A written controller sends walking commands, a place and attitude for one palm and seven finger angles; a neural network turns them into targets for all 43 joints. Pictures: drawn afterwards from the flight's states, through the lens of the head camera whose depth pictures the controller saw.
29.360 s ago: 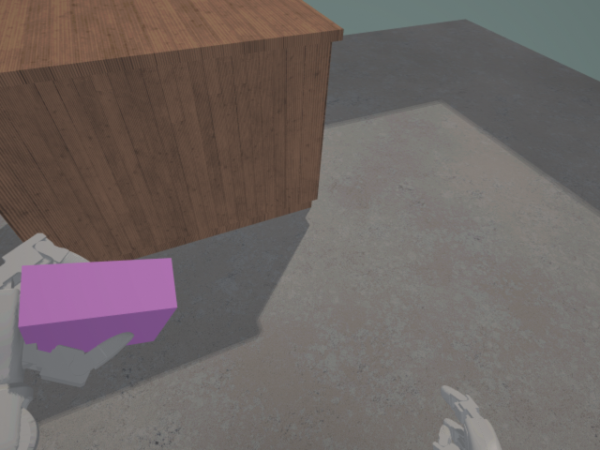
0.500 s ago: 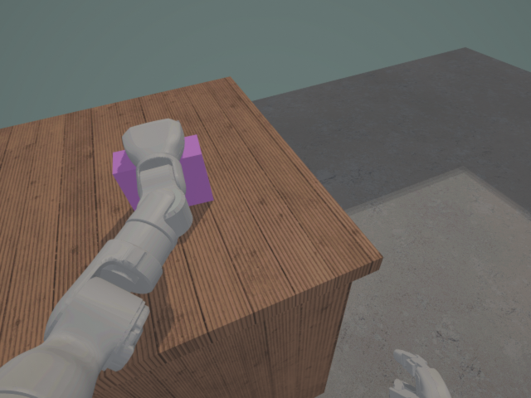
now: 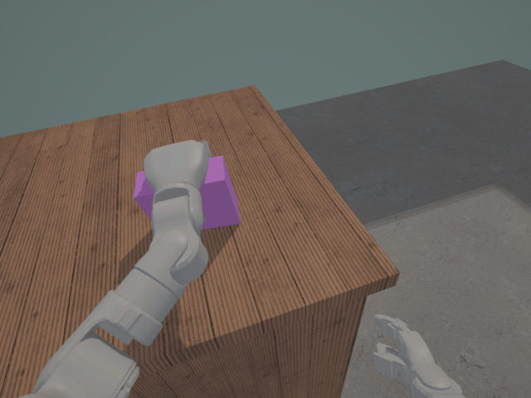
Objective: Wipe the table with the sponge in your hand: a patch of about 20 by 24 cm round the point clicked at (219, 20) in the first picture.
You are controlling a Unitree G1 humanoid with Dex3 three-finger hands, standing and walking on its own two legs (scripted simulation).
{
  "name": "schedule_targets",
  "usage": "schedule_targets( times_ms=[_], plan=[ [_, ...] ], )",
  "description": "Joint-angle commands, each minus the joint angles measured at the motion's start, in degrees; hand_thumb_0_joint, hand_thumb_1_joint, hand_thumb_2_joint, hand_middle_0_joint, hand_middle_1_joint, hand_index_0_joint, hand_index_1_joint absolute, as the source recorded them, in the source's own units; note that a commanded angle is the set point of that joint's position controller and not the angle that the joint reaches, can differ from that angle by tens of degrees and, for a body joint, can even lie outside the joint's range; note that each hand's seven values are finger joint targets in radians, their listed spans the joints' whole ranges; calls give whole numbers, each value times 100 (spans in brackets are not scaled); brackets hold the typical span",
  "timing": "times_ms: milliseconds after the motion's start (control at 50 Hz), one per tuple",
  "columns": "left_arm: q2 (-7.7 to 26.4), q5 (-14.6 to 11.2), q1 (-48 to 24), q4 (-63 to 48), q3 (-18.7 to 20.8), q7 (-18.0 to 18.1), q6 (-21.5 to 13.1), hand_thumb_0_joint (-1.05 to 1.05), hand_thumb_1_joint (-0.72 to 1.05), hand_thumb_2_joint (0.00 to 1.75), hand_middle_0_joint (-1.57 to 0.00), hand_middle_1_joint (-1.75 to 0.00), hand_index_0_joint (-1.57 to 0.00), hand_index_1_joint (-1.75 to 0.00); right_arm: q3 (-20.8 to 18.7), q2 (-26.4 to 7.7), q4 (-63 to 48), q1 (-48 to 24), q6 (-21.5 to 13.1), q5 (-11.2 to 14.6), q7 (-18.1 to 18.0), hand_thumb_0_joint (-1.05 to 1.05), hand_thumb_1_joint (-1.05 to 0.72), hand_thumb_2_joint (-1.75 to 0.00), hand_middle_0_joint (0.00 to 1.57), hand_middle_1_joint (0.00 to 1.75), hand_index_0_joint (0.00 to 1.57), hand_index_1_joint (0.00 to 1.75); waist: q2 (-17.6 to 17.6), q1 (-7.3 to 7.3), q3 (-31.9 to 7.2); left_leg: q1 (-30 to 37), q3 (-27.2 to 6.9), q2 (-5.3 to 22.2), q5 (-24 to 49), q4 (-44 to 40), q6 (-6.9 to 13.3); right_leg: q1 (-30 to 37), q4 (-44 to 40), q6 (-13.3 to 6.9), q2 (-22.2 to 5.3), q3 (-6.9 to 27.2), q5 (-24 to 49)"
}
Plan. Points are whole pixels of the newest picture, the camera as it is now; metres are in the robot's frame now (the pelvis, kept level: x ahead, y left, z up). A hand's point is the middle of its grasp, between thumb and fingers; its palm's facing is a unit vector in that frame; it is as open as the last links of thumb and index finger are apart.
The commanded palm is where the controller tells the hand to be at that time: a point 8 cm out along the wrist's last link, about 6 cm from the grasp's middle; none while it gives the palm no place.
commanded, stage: wipe back along the third lane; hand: left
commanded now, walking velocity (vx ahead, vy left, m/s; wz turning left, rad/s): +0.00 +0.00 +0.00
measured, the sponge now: (195, 206) +0.38 +0.17 +0.12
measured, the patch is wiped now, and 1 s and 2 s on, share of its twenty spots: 0.90 0.90 1.00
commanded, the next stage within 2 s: slide back across to the middle lane in 0.58 s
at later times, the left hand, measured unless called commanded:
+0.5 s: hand (196, 210) +0.32 +0.14 +0.17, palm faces +0.24 -0.11 -0.96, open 9.4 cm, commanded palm +0.27 +0.13 +0.18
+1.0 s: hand (190, 224) +0.29 +0.14 +0.18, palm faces +0.27 -0.24 -0.93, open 9.4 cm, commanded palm +0.23 +0.16 +0.21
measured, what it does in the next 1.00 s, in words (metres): stands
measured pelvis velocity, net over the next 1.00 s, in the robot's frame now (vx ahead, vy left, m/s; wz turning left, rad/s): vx -0.03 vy -0.03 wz -0.04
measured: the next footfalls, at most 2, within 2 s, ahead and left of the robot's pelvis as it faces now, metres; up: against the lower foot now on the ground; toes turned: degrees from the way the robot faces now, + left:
none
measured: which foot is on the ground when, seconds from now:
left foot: down 0.00-1.00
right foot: down 0.00-1.00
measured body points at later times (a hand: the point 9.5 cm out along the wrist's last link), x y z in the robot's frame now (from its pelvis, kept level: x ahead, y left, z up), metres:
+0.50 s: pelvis -0.03 -0.02 +0.00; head -0.08 -0.06 +0.44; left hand +0.30 +0.14 +0.22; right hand +0.20 -0.22 -0.08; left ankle -0.02 +0.15 -0.73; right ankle -0.05 -0.14 -0.73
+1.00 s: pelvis -0.03 -0.03 +0.00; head -0.08 -0.08 +0.44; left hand +0.27 +0.15 +0.23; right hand +0.21 -0.24 -0.07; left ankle -0.02 +0.15 -0.73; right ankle -0.05 -0.14 -0.73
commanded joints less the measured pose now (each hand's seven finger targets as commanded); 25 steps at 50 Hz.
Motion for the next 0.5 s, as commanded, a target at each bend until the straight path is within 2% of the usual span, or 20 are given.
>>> schedule_targets(
  times_ms=[0,20,40,100,120,160,180,200,220,260,300,320,360,400,420,480],
  plan=[
    [-131,-446,-723,-794,294,-268,100,0,10,130,-120,-160,-120,-160,-218,-551,-1028,-1173,-230,17,-1,0,-90,-90,20,30,20,30,-1019,-128,-1182,708,363,-283,2778,-83,305,465,-39,-501,499,-415,3579],
    [-327,-565,-656,-958,234,-277,43,0,10,130,-120,-160,-120,-160,-217,-481,-1124,-1232,-243,52,10,0,-90,-90,20,30,20,30,-1092,-161,-1218,694,316,-246,2830,-101,310,502,-42,-502,500,-422,3568],
    [-125,-466,-442,-931,283,-251,59,0,10,130,-120,-160,-120,-160,-231,-560,-1049,-1177,-234,27,17,0,-90,-90,20,30,20,30,-1060,-125,-1135,712,346,-246,2707,-102,296,440,-41,-498,519,-423,3416],
    [-107,-462,-452,-1144,246,-182,32,0,10,130,-120,-160,-120,-160,-230,-543,-1083,-1222,-210,62,18,0,-90,-90,20,30,20,30,-996,-152,-936,640,340,-243,2317,-188,295,279,-115,-508,539,-411,2958],
    [-335,-618,-564,-1309,167,-173,-44,0,10,130,-120,-160,-120,-160,-213,-464,-1205,-1276,-239,119,4,0,-90,-90,20,30,20,30,-1023,-201,-905,598,291,-216,2233,-240,305,258,-133,-511,548,-418,2802],
    [17,-517,-382,-1108,347,-88,-34,0,10,130,-120,-160,-120,-160,-238,-565,-1067,-1195,-233,86,-17,0,-90,-90,20,30,20,30,-934,-134,-766,609,310,-218,1978,-281,287,136,-177,-522,560,-400,2463],
    [-53,-560,-379,-1237,289,-69,-45,0,10,130,-120,-160,-120,-160,-224,-547,-1138,-1217,-248,96,-25,0,-90,-90,20,30,20,30,-850,-123,-777,593,328,-247,1913,-290,295,159,-194,-519,558,-378,2401],
    [51,-568,-376,-1188,354,-39,-61,0,10,130,-120,-160,-120,-160,-225,-548,-1106,-1213,-251,99,-41,0,-90,-90,20,30,20,30,-932,-124,-753,573,332,-236,1825,-304,293,140,-212,-511,557,-378,2294],
    [-184,-677,-485,-1270,267,-30,-134,0,10,130,-120,-160,-120,-160,-212,-480,-1200,-1242,-277,145,-49,0,-90,-90,20,30,20,30,-966,-189,-773,553,285,-211,1793,-336,295,140,-215,-518,569,-383,2227],
    [-76,-592,-261,-1199,279,42,-144,0,10,130,-120,-160,-120,-160,-242,-549,-1126,-1223,-288,128,-47,0,-90,-90,20,30,20,30,-792,-135,-615,587,316,-218,1618,-346,283,12,-256,-529,575,-367,1968],
    [-64,-616,-226,-1237,265,77,-161,0,10,130,-120,-160,-120,-160,-244,-546,-1134,-1219,-304,134,-47,0,-90,-90,20,30,20,30,-860,-141,-660,569,336,-231,1522,-359,292,40,-292,-508,574,-338,1875],
    [-92,-728,-217,-1324,328,85,-207,0,10,130,-120,-160,-120,-160,-233,-495,-1236,-1258,-316,160,-60,0,-90,-90,20,30,20,30,-916,-128,-659,508,284,-210,1442,-402,291,62,-323,-507,579,-339,1760],
    [-81,-674,-268,-1188,268,151,-222,0,10,130,-120,-160,-120,-160,-239,-545,-1160,-1238,-322,169,-75,0,-90,-90,20,30,20,30,-842,-154,-435,511,330,-213,1197,-440,289,-106,-369,-503,578,-333,1442],
    [-115,-655,-360,-1119,217,186,-250,0,10,130,-120,-160,-120,-160,-233,-541,-1131,-1233,-358,175,-76,0,-90,-90,20,30,20,30,-790,-178,-423,525,339,-221,1146,-427,293,-148,-381,-508,576,-312,1397],
    [-257,-772,-254,-1226,215,188,-301,0,10,130,-120,-160,-120,-160,-244,-485,-1236,-1253,-385,199,-73,0,-90,-90,20,30,20,30,-903,-167,-513,510,287,-217,1160,-447,303,-72,-400,-502,587,-310,1424],
    [-39,-693,-86,-1175,299,241,-296,0,10,130,-120,-160,-120,-160,-250,-556,-1154,-1240,-396,169,-72,0,-90,-90,20,30,20,30,-899,-130,-523,542,369,-231,1146,-414,298,-41,-415,-479,562,-267,1418]
  ],
)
